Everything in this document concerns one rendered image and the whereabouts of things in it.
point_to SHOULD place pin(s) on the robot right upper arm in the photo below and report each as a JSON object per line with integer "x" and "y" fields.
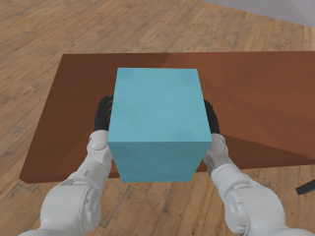
{"x": 257, "y": 212}

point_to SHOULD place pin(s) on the robot left upper arm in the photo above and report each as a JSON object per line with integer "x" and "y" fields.
{"x": 69, "y": 210}

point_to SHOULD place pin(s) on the left robot forearm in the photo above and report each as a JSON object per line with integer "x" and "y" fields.
{"x": 96, "y": 167}

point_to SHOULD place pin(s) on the carton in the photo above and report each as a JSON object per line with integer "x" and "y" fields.
{"x": 159, "y": 129}

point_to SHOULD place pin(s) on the right robot forearm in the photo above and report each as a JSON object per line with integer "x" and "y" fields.
{"x": 224, "y": 173}

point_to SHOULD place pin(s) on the table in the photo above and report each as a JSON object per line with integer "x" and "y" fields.
{"x": 264, "y": 102}

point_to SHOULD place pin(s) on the right robot hand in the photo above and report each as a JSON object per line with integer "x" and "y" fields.
{"x": 212, "y": 118}

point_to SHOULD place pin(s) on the left robot hand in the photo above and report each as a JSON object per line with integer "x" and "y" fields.
{"x": 102, "y": 119}

